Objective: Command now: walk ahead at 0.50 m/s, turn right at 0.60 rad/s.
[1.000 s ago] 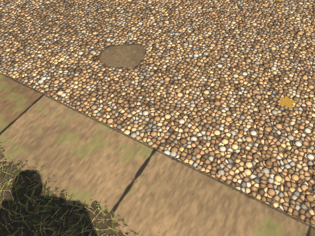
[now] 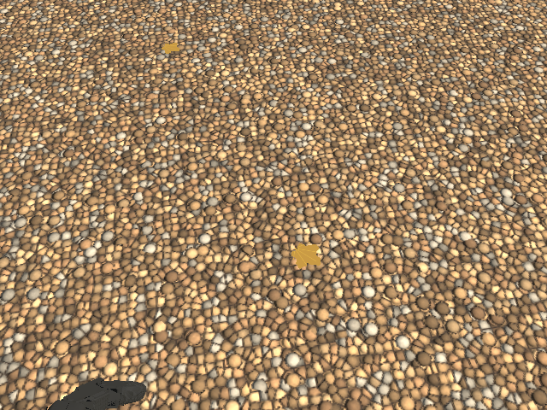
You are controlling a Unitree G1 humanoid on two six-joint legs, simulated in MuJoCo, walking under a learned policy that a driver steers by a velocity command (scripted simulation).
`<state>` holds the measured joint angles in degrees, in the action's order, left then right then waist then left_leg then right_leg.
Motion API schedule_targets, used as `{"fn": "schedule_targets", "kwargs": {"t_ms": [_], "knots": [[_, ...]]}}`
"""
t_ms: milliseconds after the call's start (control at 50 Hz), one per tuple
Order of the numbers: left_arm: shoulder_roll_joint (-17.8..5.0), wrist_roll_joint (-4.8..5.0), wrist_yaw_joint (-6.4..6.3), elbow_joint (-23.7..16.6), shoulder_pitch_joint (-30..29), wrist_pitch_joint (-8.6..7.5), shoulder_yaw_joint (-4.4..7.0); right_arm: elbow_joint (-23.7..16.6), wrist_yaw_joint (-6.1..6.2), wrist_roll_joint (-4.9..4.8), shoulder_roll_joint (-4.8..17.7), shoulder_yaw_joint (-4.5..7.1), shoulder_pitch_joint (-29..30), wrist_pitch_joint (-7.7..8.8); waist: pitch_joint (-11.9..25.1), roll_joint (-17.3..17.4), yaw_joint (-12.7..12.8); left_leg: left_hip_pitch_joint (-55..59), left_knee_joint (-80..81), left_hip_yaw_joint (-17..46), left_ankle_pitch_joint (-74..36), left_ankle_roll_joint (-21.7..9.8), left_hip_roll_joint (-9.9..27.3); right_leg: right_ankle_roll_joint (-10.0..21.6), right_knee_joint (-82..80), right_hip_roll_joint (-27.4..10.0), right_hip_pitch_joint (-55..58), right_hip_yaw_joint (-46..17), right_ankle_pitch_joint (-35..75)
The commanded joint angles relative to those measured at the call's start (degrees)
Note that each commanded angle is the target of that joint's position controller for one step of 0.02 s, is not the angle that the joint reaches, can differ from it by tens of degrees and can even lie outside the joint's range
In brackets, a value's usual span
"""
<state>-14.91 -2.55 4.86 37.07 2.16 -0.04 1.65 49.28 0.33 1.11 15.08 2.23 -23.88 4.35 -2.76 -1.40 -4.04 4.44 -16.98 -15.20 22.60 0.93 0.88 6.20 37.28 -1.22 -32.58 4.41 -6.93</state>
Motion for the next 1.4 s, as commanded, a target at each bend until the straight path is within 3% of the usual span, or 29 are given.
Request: {"fn": "schedule_targets", "kwargs": {"t_ms": [20, 40, 60, 80, 100, 120, 160, 240, 360, 480, 540, 580, 600, 620, 640, 660, 680, 780, 900, 980, 1040, 1080, 1100, 1120, 1140, 1160, 1200, 1280, 1400], "knots": [[-6.0, -0.67, -1.09, -1.6, 7.1, -1.01, 2.32, -2.3, 0.92, 0.09, 11.9, 2.69, -0.3, -0.83, 5.3, 7.1, 6.2, -0.7, -17.3, 2.0, -63.4, -6.2, 14.4, 4.1, -3.5, 6.5, 13.0, 3.4, -8.8], [-7.7, -1.16, -1.88, 1.7, 16.8, -1.47, 3.42, -3.0, 0.97, 0.05, 12.0, 2.64, 0.3, -1.25, 10.5, 4.4, 10.6, -6.9, -31.2, 0.9, -56.3, -5.0, 13.2, 6.1, -7.7, 7.0, 25.8, 1.4, -7.4], [-13.9, -1.35, -2.87, 2.3, 21.4, -1.46, 5.13, -5.7, 0.43, -0.11, 7.2, 1.48, -2.5, -1.13, 17.1, -5.7, 10.2, -25.2, -50.2, 0.9, -23.6, -2.6, 9.3, 10.7, -9.4, -8.1, 43.2, -19.5, -13.8], [-17.8, 1.33, -3.26, 0.7, 20.3, -1.1, 6.15, -9.7, -0.5, 0.16, 6.8, 1.53, -0.1, -0.71, 21.8, -13.5, 8.7, -43.7, -65.3, 8.8, 10.1, 0.1, -2.4, 18.8, -18.1, -18.6, 52.3, -48.9, -7.1], [-15.7, 2.06, -3.81, 1.5, 21.2, -0.8, 5.8, -10.9, -0.65, 0.56, 9.4, 1.93, 7.6, -0.3, 15.3, -4.0, 10.9, -50.5, -64.5, 16.2, 4.4, -0.3, 1.4, 16.8, -19.3, -16.3, 50.3, -40.6, 1.2], [-13.2, 2.32, -4.34, 2.5, 19.1, -0.96, 5.18, -11.0, -0.78, -0.24, 8.2, 1.38, 8.3, 0.34, 9.1, -1.7, 8.7, -49.1, -59.6, 16.4, -0.8, -0.6, 3.7, 15.3, -19.2, -15.1, 42.9, -33.0, 9.0], [-9.6, 2.51, -4.63, 2.8, 15.0, -1.53, 4.0, -9.8, -0.72, 0.84, 7.6, 1.29, 7.0, -0.55, 3.5, 2.2, 3.8, -41.3, -49.9, 16.9, -2.0, 0.0, 6.3, 11.5, -20.9, -9.7, 30.2, -24.7, 17.2], [-10.0, 2.3, -4.05, 3.9, 15.4, -3.09, 3.92, -9.3, -1.5, 1.71, 5.7, 1.0, 7.0, -3.34, 4.1, 0.4, 2.3, -36.5, -42.2, 15.2, -6.6, 1.5, 5.2, 11.0, -24.4, -5.8, 23.8, -20.2, 18.6], [-9.6, 2.69, -4.29, 7.2, 21.5, -3.63, 3.82, -12.4, -2.12, 1.23, 5.0, 0.74, 19.8, -2.84, 0.9, -1.9, 6.5, -40.5, -25.1, 15.8, -24.9, 1.7, 3.8, 7.7, -24.9, -3.1, 26.5, -19.3, 13.1], [-10.3, 1.65, -5.61, 9.4, 25.1, -3.98, 3.59, -13.9, -2.49, 0.8, 5.5, 0.5, 26.3, -1.55, -1.8, -1.5, 9.2, -37.1, -12.5, 16.8, -28.4, -1.5, 2.5, 5.7, -21.4, -6.2, 32.4, -22.1, 12.6], [-11.6, 1.17, -6.15, 10.5, 24.7, -3.87, 3.78, -12.4, -1.67, 0.71, 6.9, 1.1, 21.9, -0.95, -2.2, -1.3, 7.3, -30.7, -8.5, 16.7, -21.5, -3.7, 1.3, 4.1, -15.9, -7.1, 35.2, -21.9, 22.0], [-11.6, 1.06, -5.74, 11.0, 23.1, -3.87, 3.59, -7.7, -0.58, 0.92, 8.2, 2.09, 8.3, 0.24, 4.2, 0.8, 1.1, -14.8, -4.4, 16.0, -21.9, -5.7, 0.5, 2.6, 2.3, -2.8, 33.2, -18.6, 29.2], [-7.7, 1.36, -5.44, 10.5, 23.2, -4.34, 2.56, -5.8, -0.21, 1.89, 10.6, 2.67, 0.1, 0.76, 10.2, 3.9, -1.5, -0.9, -8.9, 21.0, -22.3, -6.8, 6.7, 2.3, 17.3, 0.5, 22.8, -16.3, 14.7], [-2.1, 2.27, -5.43, 10.6, 29.5, -4.74, 1.48, -5.5, -0.32, 2.33, 13.9, 3.26, -3.6, 0.71, 15.4, 17.8, 2.1, 12.6, -13.6, 40.0, -41.5, -11.8, 21.8, 0.0, 36.5, 9.3, 7.6, -11.6, -26.2], [-7.1, 2.53, -6.09, 11.5, 31.5, -4.19, 2.06, -5.1, -0.79, 0.36, 14.7, 4.15, -3.7, -0.33, 17.2, 14.3, 1.3, 13.8, -6.4, 52.6, -29.0, -17.2, 24.1, -0.9, 41.9, 9.9, -2.7, -12.3, -23.8], [-9.1, 1.68, -6.1, 11.6, 24.6, -3.81, 2.29, -6.3, -0.93, -0.24, 9.8, 3.23, 1.9, -0.46, 8.7, 5.3, 1.6, 5.6, -2.2, 45.9, -19.4, -15.8, 20.8, -1.3, 40.2, 5.6, -4.3, -12.9, -17.6], [-8.8, 1.55, -5.46, 10.5, 19.8, -3.96, 2.23, -6.5, -1.03, 0.1, 6.5, 2.17, 6.1, -0.19, 3.4, 3.4, 2.2, -2.4, 0.2, 39.5, -22.0, -13.5, 17.5, -1.5, 35.6, 3.7, -2.4, -12.5, -12.9], [-4.8, -0.14, -3.24, 10.9, 16.9, -2.02, 1.18, -1.5, -1.12, -0.82, 5.5, 1.3, 2.6, 1.68, 1.8, 7.5, 5.1, -7.8, 4.0, 26.4, -41.4, -11.2, 10.5, -3.9, 25.8, 0.3, 0.1, -7.4, -7.9], [-1.9, 0.65, -2.45, 6.5, 0.8, -2.62, -0.89, 2.3, -1.08, -1.14, 4.7, 0.69, -2.0, 1.18, -0.9, 6.1, 2.3, -7.7, 7.0, 18.8, -47.9, -8.9, 6.5, -4.8, 6.8, -1.0, -1.7, -1.0, 4.5], [-2.3, 1.05, -2.86, 5.1, -5.1, -2.98, -1.48, 4.8, -0.54, -0.78, 5.9, 0.7, -5.2, 0.99, -1.6, 5.9, 1.1, -3.6, 6.9, 19.2, -49.3, -8.8, 8.9, -3.0, -2.9, 0.7, 1.9, 0.3, 7.4], [-4.1, 0.83, -3.64, 6.4, -1.0, -3.39, -0.77, 5.6, 0.11, -0.25, 6.7, 0.72, -3.6, 0.61, 0.3, 5.9, 4.2, 0.9, -0.1, 18.8, -61.6, -8.6, 10.6, -0.2, -5.6, 2.9, 7.7, 0.1, 1.7], [-6.0, 0.49, -4.61, 11.1, 12.6, -4.17, 0.41, 5.8, 0.16, -0.24, 7.0, 0.68, -2.1, 0.08, 6.9, 4.8, 10.1, -1.1, -16.0, 17.1, -64.3, -7.6, 8.9, 2.6, -10.5, 4.5, 23.1, 0.1, 1.6], [-9.3, -0.71, -5.33, 13.1, 21.4, -4.54, 1.53, 4.5, -0.02, -0.63, 5.9, 0.19, -2.1, 0.13, 12.5, 1.5, 13.2, -11.4, -30.2, 15.9, -48.7, -7.1, 7.0, 5.6, -10.8, -4.2, 37.1, -9.3, -1.1], [-14.5, -1.73, -5.61, 13.2, 24.6, -4.15, 3.03, 3.2, -0.43, -1.95, -0.4, -1.08, -8.6, 0.03, 19.7, -10.3, 10.0, -30.8, -53.3, 11.9, -4.2, -4.8, -3.0, 14.0, -12.8, -21.8, 52.1, -35.7, -1.2], [-11.7, 1.71, -4.87, 13.4, 22.5, -3.28, 2.91, 4.4, 0.0, -0.35, 6.4, 0.7, -6.8, -0.47, 19.0, -4.0, 10.4, -37.7, -59.6, 17.5, 7.7, -5.6, -4.7, 15.9, -18.8, -22.2, 49.2, -44.6, -6.4], [-9.0, 2.44, -4.77, 12.6, 15.8, -3.16, 2.26, 2.9, -0.08, -0.1, 6.4, 0.93, -2.2, -0.42, 8.2, -2.2, 7.5, -41.0, -58.4, 19.0, 2.7, -6.0, -1.0, 13.5, -21.3, -19.9, 40.1, -34.4, -10.1], [-4.2, 1.68, -4.67, 12.6, 11.2, -4.25, 1.17, 3.0, -0.68, -0.21, 4.2, 0.68, 1.0, -0.7, 0.3, -0.5, 4.7, -36.8, -51.4, 19.1, -2.6, -5.7, 2.5, 8.5, -26.5, -14.5, 26.8, -22.9, -5.0], [-4.4, 1.84, -4.98, 15.2, 13.8, -6.57, 1.19, 3.4, -2.02, 0.65, 1.9, 0.58, 0.8, -3.13, -0.1, -1.3, 2.0, -33.0, -46.6, 18.4, -8.0, -3.9, 3.8, 5.6, -31.2, -11.6, 21.2, -12.3, 2.1], [-4.5, 1.88, -5.26, 17.0, 18.1, -6.67, 1.23, -0.8, -2.69, 0.15, 1.4, 0.73, 12.8, -3.33, -2.6, -0.9, 4.0, -42.7, -35.5, 16.9, -20.3, -2.4, 4.4, 3.0, -32.5, -9.7, 26.4, -2.7, 8.0]]}}
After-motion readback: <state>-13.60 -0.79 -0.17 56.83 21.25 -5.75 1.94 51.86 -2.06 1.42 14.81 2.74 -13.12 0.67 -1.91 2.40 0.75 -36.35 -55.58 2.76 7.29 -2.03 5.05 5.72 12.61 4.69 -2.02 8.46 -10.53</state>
